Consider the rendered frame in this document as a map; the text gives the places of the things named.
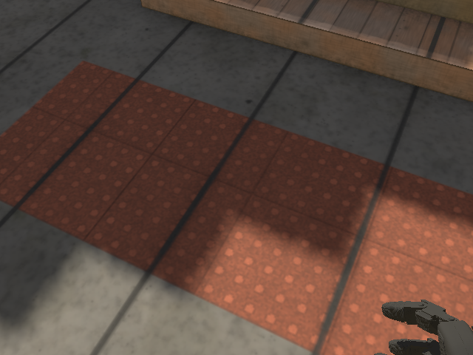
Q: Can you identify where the right robot hand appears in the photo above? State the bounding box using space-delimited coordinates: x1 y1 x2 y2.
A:
374 300 473 355

